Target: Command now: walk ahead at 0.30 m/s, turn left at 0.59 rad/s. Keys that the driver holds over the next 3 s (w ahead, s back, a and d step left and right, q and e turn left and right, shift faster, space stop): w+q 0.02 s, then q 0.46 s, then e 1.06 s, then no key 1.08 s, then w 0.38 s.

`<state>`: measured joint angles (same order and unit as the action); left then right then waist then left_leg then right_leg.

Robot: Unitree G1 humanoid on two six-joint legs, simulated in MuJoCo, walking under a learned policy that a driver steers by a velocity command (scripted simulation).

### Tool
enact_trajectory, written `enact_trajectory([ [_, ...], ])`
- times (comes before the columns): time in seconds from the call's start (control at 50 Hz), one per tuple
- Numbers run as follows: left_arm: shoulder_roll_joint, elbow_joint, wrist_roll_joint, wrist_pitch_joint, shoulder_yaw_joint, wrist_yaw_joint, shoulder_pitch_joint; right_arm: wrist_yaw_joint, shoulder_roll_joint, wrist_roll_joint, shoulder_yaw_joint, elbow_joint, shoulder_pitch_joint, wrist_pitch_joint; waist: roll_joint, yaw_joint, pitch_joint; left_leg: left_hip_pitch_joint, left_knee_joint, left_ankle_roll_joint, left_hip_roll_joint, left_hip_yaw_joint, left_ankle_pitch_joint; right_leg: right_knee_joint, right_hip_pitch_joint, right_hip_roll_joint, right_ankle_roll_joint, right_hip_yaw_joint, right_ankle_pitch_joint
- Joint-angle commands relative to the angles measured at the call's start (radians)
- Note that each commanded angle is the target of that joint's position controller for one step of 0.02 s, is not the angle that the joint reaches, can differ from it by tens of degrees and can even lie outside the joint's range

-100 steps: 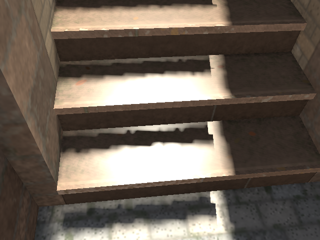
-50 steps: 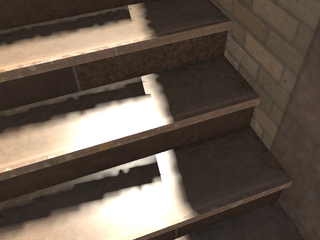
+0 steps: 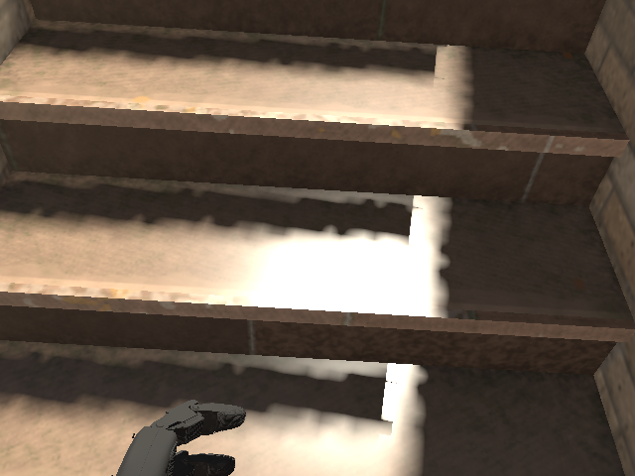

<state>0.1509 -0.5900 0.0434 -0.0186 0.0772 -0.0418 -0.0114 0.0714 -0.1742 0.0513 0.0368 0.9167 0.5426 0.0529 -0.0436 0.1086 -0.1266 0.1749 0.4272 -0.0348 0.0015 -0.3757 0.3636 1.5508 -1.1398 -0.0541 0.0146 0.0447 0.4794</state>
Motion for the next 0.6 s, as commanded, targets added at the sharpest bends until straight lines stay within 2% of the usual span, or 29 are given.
enact_trajectory([
  [0.02,0.138,0.115,-0.049,-0.027,-0.054,-0.029,-0.056,0.005,-0.350,-0.033,-0.107,-0.136,-0.236,0.045,-0.167,-0.184,-0.011,0.212,-0.227,-0.220,0.217,-0.118,-0.906,-0.307,0.584,0.114,0.001,0.080,-0.052],
  [0.04,0.198,0.083,-0.053,-0.053,-0.082,-0.019,0.076,0.008,-0.341,-0.027,-0.133,-0.114,-0.196,0.059,-0.132,-0.217,-0.112,0.072,0.049,-0.125,0.099,-0.018,-1.248,-0.559,0.734,0.113,-0.065,-0.054,-0.150],
  [0.06,0.244,0.013,-0.025,-0.070,-0.101,-0.010,0.343,0.004,-0.121,0.003,-0.101,-0.130,-0.042,0.066,0.205,-0.179,-0.523,0.279,0.445,-0.069,-0.073,-0.003,-0.843,-0.732,1.256,-0.127,-0.353,-0.552,-0.624],
  [0.08,0.303,-0.032,0.018,-0.055,-0.119,-0.009,0.584,0.020,-0.062,0.007,-0.109,-0.122,-0.098,0.038,0.381,-0.281,-0.459,0.603,0.902,-0.014,-0.214,-0.027,-0.147,-1.055,1.271,-0.396,-0.478,-1.138,-0.335],
  [0.1,0.283,-0.056,0.011,-0.077,-0.101,-0.012,0.552,0.023,-0.103,-0.016,-0.140,-0.138,-0.258,0.031,0.339,-0.290,-0.109,0.813,1.309,-0.026,-0.179,-0.043,-0.250,-1.139,1.001,-0.331,-0.382,-1.090,0.029],
  [0.12,0.223,-0.043,-0.019,-0.099,-0.089,-0.025,0.329,0.011,-0.078,-0.040,-0.141,-0.156,-0.324,0.041,0.295,-0.190,0.104,0.915,1.363,-0.046,-0.125,0.017,-0.293,-1.150,0.784,-0.298,-0.333,-0.893,0.250],
  [0.14,0.142,-0.062,-0.051,-0.098,-0.078,-0.021,0.215,-0.007,-0.078,-0.041,-0.141,-0.105,-0.282,0.036,0.193,-0.128,0.098,0.848,1.402,-0.067,-0.061,0.109,-0.340,-1.082,0.682,-0.295,-0.320,-0.700,0.172],
  [0.16,0.031,-0.101,-0.053,-0.092,-0.059,-0.024,0.165,-0.020,-0.064,-0.021,-0.133,-0.084,-0.259,0.022,0.034,-0.090,0.075,0.790,1.440,-0.089,-0.027,0.157,-0.331,-1.069,0.623,-0.311,-0.294,-0.576,0.050],
  [0.18,-0.045,-0.120,-0.057,-0.095,-0.041,-0.020,0.109,-0.023,-0.051,-0.011,-0.125,-0.070,-0.231,0.007,0.031,-0.042,0.061,0.735,1.450,-0.105,0.002,0.168,-0.292,-1.108,0.563,-0.299,-0.254,-0.502,-0.002],
  [0.2,-0.079,-0.138,-0.059,-0.104,-0.034,-0.010,0.075,-0.030,-0.030,-0.024,-0.122,-0.064,-0.228,-0.007,0.064,-0.023,0.076,0.762,1.416,-0.116,0.010,0.161,-0.251,-1.139,0.561,-0.254,-0.226,-0.403,-0.043],
  [0.22,-0.088,-0.170,-0.041,-0.115,-0.033,0.010,0.091,-0.026,0.001,-0.039,-0.110,-0.069,-0.258,-0.020,0.099,-0.030,0.082,0.808,1.385,-0.130,0.012,0.153,-0.229,-1.154,0.610,-0.225,-0.224,-0.303,-0.101],
  [0.24,-0.074,-0.186,-0.020,-0.123,-0.038,0.029,0.092,-0.016,0.002,-0.045,-0.105,-0.074,-0.283,-0.025,0.089,-0.040,0.074,0.837,1.365,-0.137,0.013,0.164,-0.235,-1.153,0.641,-0.200,-0.218,-0.218,-0.116],
  [0.26,-0.048,-0.206,-0.001,-0.128,-0.044,0.031,0.141,-0.010,-0.046,-0.051,-0.107,-0.118,-0.351,-0.021,0.034,-0.047,0.045,0.881,1.218,-0.115,0.054,0.193,-0.309,-1.159,0.713,-0.204,-0.206,-0.143,-0.159],
  [0.28,-0.005,-0.208,0.009,-0.135,-0.054,0.037,0.156,-0.004,-0.069,-0.053,-0.111,-0.130,-0.401,-0.019,0.063,-0.063,0.030,0.879,1.169,-0.097,0.071,0.220,-0.331,-1.179,0.742,-0.186,-0.205,-0.080,-0.185],
  [0.3,0.041,-0.196,0.007,-0.136,-0.068,0.034,0.159,0.005,-0.088,-0.050,-0.117,-0.135,-0.433,-0.025,0.093,-0.075,0.027,0.840,1.150,-0.075,0.081,0.303,-0.336,-1.234,0.737,-0.174,-0.218,-0.009,-0.253],
  [0.32,0.045,-0.224,0.019,-0.131,-0.069,0.030,0.196,0.003,-0.090,-0.058,-0.113,-0.178,-0.490,-0.029,0.100,-0.083,0.030,0.863,1.103,-0.057,0.124,0.311,-0.291,-1.280,0.778,-0.214,-0.206,0.004,-0.294],
  [0.34,0.053,-0.222,0.028,-0.129,-0.068,0.026,0.213,0.002,-0.079,-0.047,-0.108,-0.183,-0.504,-0.037,0.104,-0.091,0.031,0.862,1.054,-0.052,0.144,0.318,-0.289,-1.303,0.811,-0.222,-0.205,0.019,-0.286],
  [0.36,0.067,-0.189,0.027,-0.131,-0.070,0.023,0.167,0.015,-0.083,-0.026,-0.106,-0.161,-0.458,-0.050,0.122,-0.067,0.027,0.741,1.037,-0.053,0.149,0.366,-0.288,-1.325,0.762,-0.210,-0.200,0.065,-0.334],
  [0.38,0.072,-0.168,0.031,-0.138,-0.068,0.021,0.126,0.023,-0.091,-0.014,-0.118,-0.169,-0.447,-0.053,0.097,-0.047,0.037,0.654,0.995,-0.048,0.159,0.361,-0.293,-1.336,0.744,-0.212,-0.174,0.108,-0.355],
  [0.4,0.102,-0.155,0.038,-0.131,-0.074,0.029,0.091,0.027,-0.077,-0.006,-0.110,-0.171,-0.433,-0.047,0.088,-0.032,0.021,0.532,0.924,-0.067,0.166,0.365,-0.350,-1.325,0.724,-0.203,-0.164,0.149,-0.385],
  [0.42,0.110,-0.137,0.032,-0.129,-0.075,0.031,0.082,0.029,-0.083,-0.009,-0.118,-0.185,-0.464,-0.046,0.080,-0.042,0.033,0.457,0.839,-0.063,0.161,0.376,-0.316,-1.330,0.729,-0.198,-0.157,0.174,-0.356],
  [0.46,0.165,-0.110,0.008,-0.124,-0.101,0.036,0.111,0.035,-0.106,-0.005,-0.128,-0.211,-0.515,-0.041,0.104,-0.093,0.067,0.458,0.659,-0.034,0.133,0.412,-0.188,-1.325,0.903,-0.228,-0.199,0.158,-0.328],
  [0.48,0.178,-0.124,-0.011,-0.119,-0.115,0.030,0.167,0.037,-0.092,-0.009,-0.125,-0.239,-0.556,-0.034,0.072,-0.130,0.082,0.496,0.536,-0.012,0.128,0.418,-0.063,-1.309,1.024,-0.266,-0.228,0.136,-0.319],
  [0.5,0.196,-0.141,-0.010,-0.098,-0.126,0.019,0.223,0.029,-0.069,-0.012,-0.119,-0.260,-0.585,-0.028,0.050,-0.150,0.115,0.493,0.415,0.002,0.128,0.405,-0.009,-1.286,1.077,-0.301,-0.240,0.101,-0.356],
  [0.52,0.203,-0.153,-0.023,-0.079,-0.130,0.013,0.237,0.013,-0.046,-0.011,-0.114,-0.262,-0.565,-0.026,0.058,-0.147,0.116,0.432,0.297,0.000,0.107,0.419,-0.057,-1.251,1.092,-0.306,-0.229,0.082,-0.312],
  [0.54,0.175,-0.139,-0.051,-0.056,-0.115,-0.007,0.175,0.009,-0.036,-0.023,-0.115,-0.249,-0.515,-0.022,0.039,-0.093,0.121,0.310,0.065,-0.015,0.099,0.427,-0.182,-1.179,1.057,-0.283,-0.197,0.096,-0.351],
  [0.56,0.108,-0.163,-0.068,-0.040,-0.088,-0.040,0.202,0.005,-0.044,-0.028,-0.128,-0.201,-0.439,-0.016,0.028,-0.071,0.078,0.073,-0.026,-0.031,0.071,0.444,-0.346,-1.092,0.950,-0.220,-0.130,0.135,-0.394],
  [0.58,0.011,-0.199,-0.083,-0.032,-0.066,-0.075,0.333,-0.004,-0.098,-0.017,-0.151,-0.187,-0.373,-0.015,-0.028,-0.094,-0.009,-0.165,0.020,-0.070,0.093,0.398,-0.706,-0.973,0.848,-0.094,-0.038,0.225,-0.366],
  [0.6,-0.055,-0.169,-0.096,-0.047,-0.045,-0.071,0.537,-0.013,-0.165,-0.069,-0.135,-0.192,-0.402,-0.015,-0.126,-0.223,-0.201,-0.301,0.132,-0.233,0.220,0.193,-1.030,-1.006,0.853,-0.049,0.040,0.122,-0.151],
])
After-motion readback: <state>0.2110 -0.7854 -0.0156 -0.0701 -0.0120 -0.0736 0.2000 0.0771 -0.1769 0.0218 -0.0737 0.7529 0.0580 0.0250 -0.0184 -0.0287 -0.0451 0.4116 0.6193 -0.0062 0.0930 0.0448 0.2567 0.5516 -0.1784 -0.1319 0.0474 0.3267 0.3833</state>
